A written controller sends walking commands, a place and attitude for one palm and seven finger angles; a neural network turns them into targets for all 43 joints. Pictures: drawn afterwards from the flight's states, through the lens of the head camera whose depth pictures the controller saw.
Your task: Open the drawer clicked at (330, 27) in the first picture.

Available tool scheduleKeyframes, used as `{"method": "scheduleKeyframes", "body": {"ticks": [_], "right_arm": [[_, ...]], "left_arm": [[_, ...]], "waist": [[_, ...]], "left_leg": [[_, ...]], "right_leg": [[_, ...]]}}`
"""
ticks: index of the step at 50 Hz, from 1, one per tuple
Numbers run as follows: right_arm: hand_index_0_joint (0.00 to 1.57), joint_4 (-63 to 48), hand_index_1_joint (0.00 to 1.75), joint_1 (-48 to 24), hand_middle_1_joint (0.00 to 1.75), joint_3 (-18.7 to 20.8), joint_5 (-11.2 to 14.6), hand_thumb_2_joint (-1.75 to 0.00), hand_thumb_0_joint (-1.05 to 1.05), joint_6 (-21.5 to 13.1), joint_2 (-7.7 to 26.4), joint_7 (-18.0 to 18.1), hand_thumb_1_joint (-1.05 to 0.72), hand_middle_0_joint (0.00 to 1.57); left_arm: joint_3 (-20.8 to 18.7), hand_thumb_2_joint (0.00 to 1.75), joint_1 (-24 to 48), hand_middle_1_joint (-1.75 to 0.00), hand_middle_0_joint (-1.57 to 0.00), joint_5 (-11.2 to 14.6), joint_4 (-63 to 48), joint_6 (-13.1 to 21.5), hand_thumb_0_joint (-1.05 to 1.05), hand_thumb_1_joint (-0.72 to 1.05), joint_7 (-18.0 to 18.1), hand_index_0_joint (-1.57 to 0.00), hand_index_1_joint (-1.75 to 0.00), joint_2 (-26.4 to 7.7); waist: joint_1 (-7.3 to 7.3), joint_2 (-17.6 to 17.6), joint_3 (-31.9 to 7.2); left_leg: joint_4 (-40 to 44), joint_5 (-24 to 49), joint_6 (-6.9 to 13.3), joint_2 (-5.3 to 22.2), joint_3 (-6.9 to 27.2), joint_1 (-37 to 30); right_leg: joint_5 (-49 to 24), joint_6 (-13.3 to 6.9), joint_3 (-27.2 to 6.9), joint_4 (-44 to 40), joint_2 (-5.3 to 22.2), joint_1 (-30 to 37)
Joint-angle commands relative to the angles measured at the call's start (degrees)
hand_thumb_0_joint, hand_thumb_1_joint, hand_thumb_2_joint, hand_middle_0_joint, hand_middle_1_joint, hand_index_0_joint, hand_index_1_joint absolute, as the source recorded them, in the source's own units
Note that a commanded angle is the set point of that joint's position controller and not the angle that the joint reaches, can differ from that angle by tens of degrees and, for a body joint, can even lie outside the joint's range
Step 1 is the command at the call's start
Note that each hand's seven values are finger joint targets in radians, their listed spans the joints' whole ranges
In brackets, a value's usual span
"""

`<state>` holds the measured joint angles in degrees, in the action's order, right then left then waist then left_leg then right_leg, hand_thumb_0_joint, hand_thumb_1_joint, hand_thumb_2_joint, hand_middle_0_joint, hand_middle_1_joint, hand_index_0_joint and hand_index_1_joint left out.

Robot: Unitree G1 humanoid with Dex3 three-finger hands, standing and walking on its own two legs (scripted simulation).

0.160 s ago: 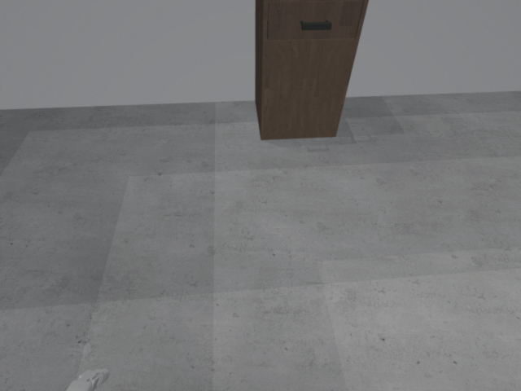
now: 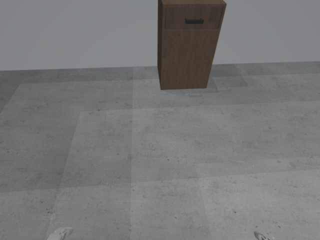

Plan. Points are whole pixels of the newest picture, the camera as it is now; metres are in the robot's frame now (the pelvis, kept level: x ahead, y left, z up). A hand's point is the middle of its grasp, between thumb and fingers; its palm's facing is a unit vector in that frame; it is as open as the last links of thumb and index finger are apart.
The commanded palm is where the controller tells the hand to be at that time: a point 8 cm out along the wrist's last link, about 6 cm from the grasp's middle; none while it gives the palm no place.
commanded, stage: stand and wait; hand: left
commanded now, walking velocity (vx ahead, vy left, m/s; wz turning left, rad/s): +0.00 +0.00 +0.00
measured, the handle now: (194, 20) +1.61 -0.18 -0.08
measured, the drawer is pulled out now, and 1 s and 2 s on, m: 0.00 0.00 0.00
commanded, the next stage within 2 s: look at it before walking up in 0.76 s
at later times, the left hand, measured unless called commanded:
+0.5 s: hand out of the picture +0.05 +0.24 -0.15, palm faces -0.03 -0.94 -0.34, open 7.4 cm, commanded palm none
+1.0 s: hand out of the picture +0.05 +0.23 -0.15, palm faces -0.04 -0.94 -0.33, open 7.4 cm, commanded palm none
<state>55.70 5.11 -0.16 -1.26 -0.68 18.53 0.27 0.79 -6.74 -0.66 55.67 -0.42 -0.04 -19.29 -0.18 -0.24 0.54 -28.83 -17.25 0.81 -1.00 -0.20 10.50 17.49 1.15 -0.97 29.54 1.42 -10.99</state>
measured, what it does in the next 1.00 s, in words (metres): stands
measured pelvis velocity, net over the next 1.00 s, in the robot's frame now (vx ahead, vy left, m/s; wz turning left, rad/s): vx -0.03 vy -0.01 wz -0.01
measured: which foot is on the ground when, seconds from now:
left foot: down 0.00-1.00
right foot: down 0.00-1.00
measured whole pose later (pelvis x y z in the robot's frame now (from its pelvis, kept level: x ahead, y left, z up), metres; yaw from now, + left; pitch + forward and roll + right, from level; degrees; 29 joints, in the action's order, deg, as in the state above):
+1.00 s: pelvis -0.03 -0.01 +0.01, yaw +0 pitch -2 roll +0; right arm 63.8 7.3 0.0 -0.8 -0.6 19.4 0.0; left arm 0.5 -7.6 -0.8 62.2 0.0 -0.4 -19.3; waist -0.4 0.0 2.1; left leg -22.3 -11.4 -0.6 0.4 0.0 9.1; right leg 11.7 0.0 -0.7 23.3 0.0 -9.8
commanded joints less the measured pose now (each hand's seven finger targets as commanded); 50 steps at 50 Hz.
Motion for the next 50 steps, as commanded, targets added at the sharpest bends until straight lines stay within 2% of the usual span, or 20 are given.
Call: {"method": "scheduleKeyframes", "body": {"ticks": [1,15,25,29,37,50], "right_arm": [[0.20,-2.89,0.30,-2.92,0.30,3.05,0.28,-0.90,0.00,-1.29,12.41,0.70,-0.90,0.20],[0.20,0.33,0.30,-2.84,0.30,2.77,0.60,-0.90,0.00,-1.20,12.44,0.65,-0.90,0.20],[0.20,2.73,0.30,-2.01,0.30,2.50,0.69,-0.90,0.00,-1.09,12.92,0.48,-0.90,0.20],[0.20,3.26,0.30,-1.72,0.30,2.49,0.65,-0.90,0.00,-1.04,12.90,0.36,-0.90,0.20],[0.20,4.01,0.30,-0.99,0.30,2.46,0.72,-0.90,0.00,-1.22,13.01,0.29,-0.90,0.20],[0.20,4.62,0.30,-0.89,0.30,2.33,0.71,-0.90,0.00,-1.26,12.83,0.33,-0.90,0.20]], "left_arm": [[-3.01,0.90,2.23,-0.30,-0.20,0.06,-3.26,1.44,0.00,0.90,0.92,-0.20,-0.30,-11.92],[-2.94,0.90,1.85,-0.30,-0.20,0.17,-0.26,1.73,0.00,0.90,0.75,-0.20,-0.30,-12.13],[-2.83,0.90,1.88,-0.30,-0.20,0.14,1.81,1.61,0.00,0.90,0.58,-0.20,-0.30,-12.31],[-2.76,0.90,1.67,-0.30,-0.20,0.09,2.28,1.62,0.00,0.90,0.51,-0.20,-0.30,-12.34],[-2.79,0.90,1.62,-0.30,-0.20,0.07,2.52,1.78,0.00,0.90,0.55,-0.20,-0.30,-12.27],[-2.73,0.90,1.60,-0.30,-0.20,0.02,3.00,1.84,0.00,0.90,0.54,-0.20,-0.30,-12.13]], "waist": [[0.02,0.14,-4.35],[0.03,-0.25,-4.23],[0.22,-0.09,-0.96],[0.24,-0.65,-0.82],[0.21,-0.35,-2.09],[0.20,-0.32,-1.74]], "left_leg": [[5.09,18.82,1.72,6.93,4.87,-2.14],[7.13,15.53,1.21,7.27,5.00,-2.97],[9.70,9.50,1.04,7.33,5.74,-1.32],[10.17,7.29,1.02,7.22,5.85,-1.39],[10.21,8.99,0.91,7.49,6.11,-1.86],[10.56,9.50,0.76,7.68,5.74,-2.06]], "right_leg": [[-16.79,-2.97,-3.43,-4.33,4.94,1.63],[-15.64,-3.06,-4.40,-7.50,5.49,2.84],[-8.35,-2.92,-5.24,-10.33,5.26,1.31],[-4.93,-2.94,-5.90,-11.39,5.30,0.33],[-6.73,-2.94,-5.83,-11.14,5.19,1.00],[-8.06,-2.91,-5.97,-11.40,5.28,0.93]]}}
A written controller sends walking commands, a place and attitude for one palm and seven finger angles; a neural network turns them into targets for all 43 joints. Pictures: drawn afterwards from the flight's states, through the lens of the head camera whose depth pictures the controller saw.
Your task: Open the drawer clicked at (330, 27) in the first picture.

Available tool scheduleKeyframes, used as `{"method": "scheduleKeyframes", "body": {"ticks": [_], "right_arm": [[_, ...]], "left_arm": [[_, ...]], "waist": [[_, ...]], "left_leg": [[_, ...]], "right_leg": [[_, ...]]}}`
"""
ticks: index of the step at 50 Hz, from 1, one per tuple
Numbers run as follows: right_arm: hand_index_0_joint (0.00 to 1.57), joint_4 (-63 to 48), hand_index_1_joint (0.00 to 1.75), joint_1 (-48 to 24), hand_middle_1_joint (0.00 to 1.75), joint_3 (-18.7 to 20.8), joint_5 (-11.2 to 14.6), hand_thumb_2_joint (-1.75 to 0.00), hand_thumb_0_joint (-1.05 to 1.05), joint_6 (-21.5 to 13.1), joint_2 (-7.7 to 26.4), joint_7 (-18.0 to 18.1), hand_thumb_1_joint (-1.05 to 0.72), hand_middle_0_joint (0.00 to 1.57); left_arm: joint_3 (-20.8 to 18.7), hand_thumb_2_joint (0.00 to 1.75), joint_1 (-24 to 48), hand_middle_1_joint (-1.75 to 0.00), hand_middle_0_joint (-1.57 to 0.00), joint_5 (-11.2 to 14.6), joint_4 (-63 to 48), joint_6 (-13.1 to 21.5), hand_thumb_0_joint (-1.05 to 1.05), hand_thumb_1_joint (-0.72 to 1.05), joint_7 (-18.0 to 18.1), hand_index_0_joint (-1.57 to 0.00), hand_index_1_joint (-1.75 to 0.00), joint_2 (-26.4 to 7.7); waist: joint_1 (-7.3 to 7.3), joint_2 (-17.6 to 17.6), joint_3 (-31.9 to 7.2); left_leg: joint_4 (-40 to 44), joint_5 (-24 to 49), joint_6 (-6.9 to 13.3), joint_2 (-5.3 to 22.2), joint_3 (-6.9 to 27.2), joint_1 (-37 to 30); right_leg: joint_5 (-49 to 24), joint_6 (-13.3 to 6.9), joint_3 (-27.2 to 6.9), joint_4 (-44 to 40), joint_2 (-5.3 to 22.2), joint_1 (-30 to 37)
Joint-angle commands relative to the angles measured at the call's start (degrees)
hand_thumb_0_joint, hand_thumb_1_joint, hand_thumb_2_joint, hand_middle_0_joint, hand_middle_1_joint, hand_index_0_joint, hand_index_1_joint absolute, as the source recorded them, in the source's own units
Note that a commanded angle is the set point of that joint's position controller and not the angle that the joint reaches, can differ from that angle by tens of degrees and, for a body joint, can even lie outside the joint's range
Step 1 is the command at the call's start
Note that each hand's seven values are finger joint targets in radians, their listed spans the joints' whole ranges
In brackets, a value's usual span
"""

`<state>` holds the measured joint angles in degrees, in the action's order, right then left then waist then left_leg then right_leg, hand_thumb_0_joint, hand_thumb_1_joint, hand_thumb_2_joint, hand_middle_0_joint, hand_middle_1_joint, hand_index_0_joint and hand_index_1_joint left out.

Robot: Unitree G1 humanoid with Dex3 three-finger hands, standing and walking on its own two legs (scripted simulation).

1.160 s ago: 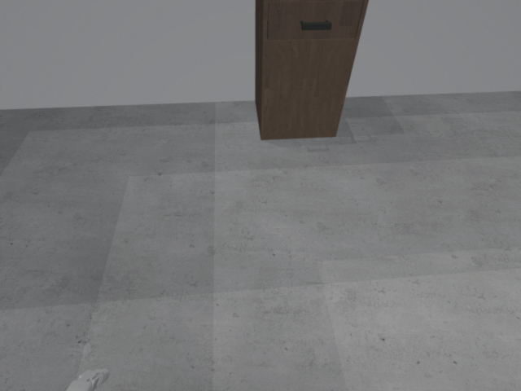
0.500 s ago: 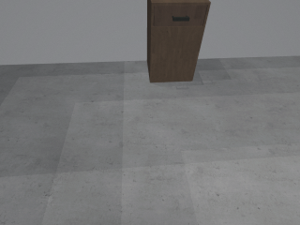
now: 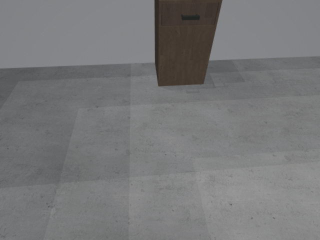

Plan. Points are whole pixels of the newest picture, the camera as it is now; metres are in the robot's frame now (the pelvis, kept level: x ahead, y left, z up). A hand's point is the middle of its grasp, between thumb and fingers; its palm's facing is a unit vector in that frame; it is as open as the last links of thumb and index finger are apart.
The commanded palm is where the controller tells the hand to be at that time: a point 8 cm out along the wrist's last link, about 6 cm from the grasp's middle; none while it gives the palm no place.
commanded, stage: look at it before walking up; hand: left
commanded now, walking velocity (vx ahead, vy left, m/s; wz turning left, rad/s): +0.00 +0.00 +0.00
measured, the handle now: (190, 16) +1.64 -0.15 -0.09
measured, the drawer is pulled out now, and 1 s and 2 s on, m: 0.00 0.00 0.00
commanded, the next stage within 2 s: walk to a spot facing it in 0.48 s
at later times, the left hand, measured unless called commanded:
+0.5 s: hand out of the picture +0.09 +0.25 -0.15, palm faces -0.04 -0.94 -0.34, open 7.4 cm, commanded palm none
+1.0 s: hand out of the picture +0.11 +0.15 -0.18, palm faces -0.13 -0.96 -0.25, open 7.4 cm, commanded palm none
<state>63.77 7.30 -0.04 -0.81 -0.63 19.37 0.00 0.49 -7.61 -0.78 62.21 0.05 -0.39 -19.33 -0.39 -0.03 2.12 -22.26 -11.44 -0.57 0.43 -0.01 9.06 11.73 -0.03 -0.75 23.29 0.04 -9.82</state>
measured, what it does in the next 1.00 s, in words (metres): lifts its right foot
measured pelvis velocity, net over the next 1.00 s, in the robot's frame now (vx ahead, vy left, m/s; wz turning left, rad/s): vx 0.07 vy -0.05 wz -0.19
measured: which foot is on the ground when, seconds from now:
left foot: down 0.00-0.92, up 0.94-1.00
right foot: down 0.00-1.00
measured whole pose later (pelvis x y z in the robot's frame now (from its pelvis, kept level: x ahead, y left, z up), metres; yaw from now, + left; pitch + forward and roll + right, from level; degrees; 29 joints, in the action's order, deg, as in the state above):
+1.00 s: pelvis +0.07 -0.05 -0.02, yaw -11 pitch -2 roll +0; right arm 61.7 15.3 2.1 -1.3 1.0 14.4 -0.1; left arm -2.2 -18.4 -1.2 57.3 1.4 -1.6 -11.9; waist 1.6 2.4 3.8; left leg -57.5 -27.9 -1.7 6.3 -4.2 17.0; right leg 19.7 -4.0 4.8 38.9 -1.3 -17.2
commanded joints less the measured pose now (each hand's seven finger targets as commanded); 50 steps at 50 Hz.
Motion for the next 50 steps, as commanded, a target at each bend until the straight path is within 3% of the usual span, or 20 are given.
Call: {"method": "scheduleKeyframes", "body": {"ticks": [1,29,31,33,35,37,38,39,40,42,43,44,45,46,47,48,49,50], "right_arm": [[0.20,-3.46,0.30,-3.23,0.30,2.22,0.30,-0.90,0.00,-1.31,12.00,0.58,-0.90,0.20],[0.20,-3.56,0.30,-4.37,0.30,2.16,0.37,-0.90,0.00,-1.39,12.22,0.79,-0.90,0.20],[0.20,-2.47,0.30,-1.46,0.30,1.03,-0.04,-0.90,0.00,-0.67,6.90,0.72,-0.90,0.20],[0.20,-2.69,0.30,0.89,0.30,1.19,-0.28,-0.90,0.00,0.04,5.66,0.63,-0.90,0.20],[0.20,-3.80,0.30,1.36,0.30,2.01,-0.50,-0.90,0.00,0.43,7.09,0.59,-0.90,0.20],[0.20,-4.70,0.30,3.77,0.30,3.27,-0.51,-0.90,0.00,0.44,9.40,0.70,-0.90,0.20],[0.20,-5.03,0.30,4.83,0.30,4.04,-0.37,-0.90,0.00,0.11,10.70,0.83,-0.90,0.20],[0.20,-5.46,0.30,6.12,0.30,4.50,-0.29,-0.90,0.00,-0.47,10.73,0.89,-0.90,0.20],[0.20,-5.75,0.30,6.53,0.30,4.63,-0.36,-0.90,0.00,-0.97,10.19,0.93,-0.90,0.20],[0.20,-6.39,0.30,5.58,0.30,4.75,-0.57,-0.90,0.00,-1.37,9.10,0.95,-0.90,0.20],[0.20,-6.95,0.30,3.82,0.30,4.81,-0.73,-0.90,0.00,-1.38,8.44,0.95,-0.90,0.20],[0.20,-7.38,0.30,2.20,0.30,4.78,-0.76,-0.90,0.00,-1.33,7.77,0.93,-0.90,0.20],[0.20,-7.80,0.30,1.17,0.30,4.49,-0.65,-0.90,0.00,-1.24,6.63,0.74,-0.90,0.20],[0.20,-9.89,0.30,0.70,0.30,3.58,0.13,-0.90,0.00,-1.13,2.18,0.23,-0.90,0.20],[0.20,-13.28,0.30,-2.78,0.30,2.71,-0.04,-0.90,0.00,-1.54,-0.10,-0.22,-0.90,0.20],[0.20,-13.56,0.30,-3.93,0.30,3.30,-0.24,-0.90,0.00,-1.86,1.77,-0.13,-0.90,0.20],[0.20,-12.78,0.30,-4.51,0.30,3.53,-0.02,-0.90,0.00,-2.30,1.63,-0.26,-0.90,0.20],[0.20,-12.19,0.30,-3.97,0.30,3.55,-0.16,-0.90,0.00,-2.34,1.06,-0.29,-0.90,0.20]], "left_arm": [[-2.40,0.90,2.34,-0.30,-0.20,0.14,-3.58,1.41,0.00,0.90,0.89,-0.20,-0.30,-12.11],[-2.46,0.90,2.44,-0.30,-0.20,0.15,-3.22,1.61,0.00,0.90,1.04,-0.20,-0.30,-12.33],[-1.54,0.90,-0.53,-0.30,-0.20,0.21,-2.18,0.53,0.00,0.90,1.12,-0.20,-0.30,-6.97],[-1.58,0.90,-2.36,-0.30,-0.20,-0.11,-2.61,-0.57,0.00,0.90,0.68,-0.20,-0.30,-5.77],[-2.20,0.90,-2.51,-0.30,-0.20,-0.43,-4.16,-1.18,0.00,0.90,-0.09,-0.20,-0.30,-5.85],[-2.79,0.90,-2.88,-0.30,-0.20,-0.52,-6.13,-1.24,0.00,0.90,-0.69,-0.20,-0.30,-5.01],[-2.97,0.90,-3.00,-0.30,-0.20,-0.43,-7.09,-1.05,0.00,0.90,-1.00,-0.20,-0.30,-3.62],[-3.32,0.90,-0.80,-0.30,-0.20,-0.44,-8.72,-0.86,0.00,0.90,-1.21,-0.20,-0.30,-3.17],[-3.59,0.90,0.02,-0.30,-0.20,-0.47,-9.92,-0.66,0.00,0.90,-1.46,-0.20,-0.30,-2.81],[-3.85,0.90,-1.28,-0.30,-0.20,-0.42,-10.33,-0.09,0.00,0.90,-1.96,-0.20,-0.30,-1.44],[-4.08,0.90,-4.37,-0.30,-0.20,-0.38,-9.80,0.11,0.00,0.90,-2.13,-0.20,-0.30,-0.20],[-4.38,0.90,-9.32,-0.30,-0.20,-0.51,-8.35,0.27,0.00,0.90,-2.27,-0.20,-0.30,0.39],[-4.81,0.90,-16.75,-0.30,-0.20,-0.73,-5.75,0.57,0.00,0.90,-2.13,-0.20,-0.30,-0.43],[-6.14,0.90,-24.28,-0.30,-0.20,-1.31,-3.78,1.62,0.00,0.90,-1.23,-0.20,-0.30,-6.83],[-6.59,0.90,-27.02,-0.30,-0.20,-0.40,-3.52,2.05,0.00,0.90,-0.06,-0.20,-0.30,-10.59],[-6.57,0.90,-26.11,-0.30,-0.20,0.10,-4.29,2.10,0.00,0.90,0.78,-0.20,-0.30,-9.01],[-6.10,0.90,-22.57,-0.30,-0.20,0.15,-5.13,2.48,0.00,0.90,0.69,-0.20,-0.30,-6.67],[-5.64,0.90,-19.66,-0.30,-0.20,-0.04,-5.90,2.62,0.00,0.90,0.64,-0.20,-0.30,-5.31]], "waist": [[0.38,-0.17,-3.38],[0.41,-0.43,-5.34],[0.37,-0.55,-5.63],[0.29,-0.15,-3.81],[0.15,1.58,1.87],[-0.69,5.97,4.29],[-1.09,9.77,4.49],[-1.94,10.74,5.02],[-1.84,9.79,4.91],[-0.61,7.62,3.70],[1.02,7.66,2.60],[3.38,5.91,0.76],[6.70,0.89,-1.54],[9.48,-18.14,-2.63],[9.42,-24.72,-1.00],[8.59,-14.93,-0.91],[7.23,-11.17,1.52],[5.44,-7.20,2.41]], "left_leg": [[3.87,3.92,2.14,6.20,5.54,-0.75],[3.73,10.61,1.95,6.83,4.54,-3.91],[2.14,5.58,0.94,6.83,2.41,-4.76],[1.48,-5.05,1.04,7.16,1.55,-3.99],[3.50,-16.42,2.01,8.28,3.10,-1.14],[7.33,-24.39,4.68,12.76,8.22,-2.35],[10.22,-24.85,7.27,17.37,12.06,-3.77],[11.84,-19.77,10.01,21.21,13.66,-5.22],[11.04,-13.96,11.09,22.29,12.78,-7.31],[6.97,-5.56,9.82,21.87,6.93,-6.15],[3.82,-2.73,8.18,20.79,2.88,-3.72],[-2.26,-3.15,5.88,18.16,-1.67,0.70],[-13.51,-6.56,3.28,13.90,-6.06,7.44],[-33.58,-16.97,-0.39,6.46,-11.66,21.71],[-45.81,-24.24,-1.40,2.05,-7.37,32.78],[-47.34,-19.68,-0.57,4.63,-1.06,34.00],[-47.53,-13.90,-0.29,6.56,-0.73,33.36],[-47.79,-11.62,-0.78,7.35,-0.34,32.22]], "right_leg": [[-2.64,-1.74,-6.29,-5.24,6.72,-0.15],[-11.92,-1.68,-5.60,-4.17,6.85,2.33],[-7.44,-1.27,-6.15,-3.36,6.03,1.10],[3.63,-1.50,-6.88,-2.39,4.72,-2.68],[13.57,-1.87,-7.52,-1.00,2.48,-8.81],[15.99,-1.51,-4.22,7.44,-0.86,-15.44],[13.81,-0.79,-0.06,15.64,-2.28,-18.32],[16.30,-0.21,1.06,22.48,-0.14,-21.86],[17.74,-0.02,0.03,24.54,1.92,-24.42],[17.77,-0.08,1.16,22.10,3.88,-20.91],[16.02,-0.25,2.32,18.48,4.11,-15.70],[11.29,-0.44,4.34,13.12,2.92,-6.83],[4.76,-0.76,5.76,6.65,0.48,4.19],[11.53,-4.62,-14.61,-4.90,11.59,12.89],[7.41,-9.82,-36.83,-12.95,21.61,12.92],[7.05,-12.37,-35.11,-12.40,21.44,13.76],[7.13,-12.51,-31.90,-11.90,19.12,9.47],[8.39,-12.97,-30.56,-11.60,18.51,5.87]]}}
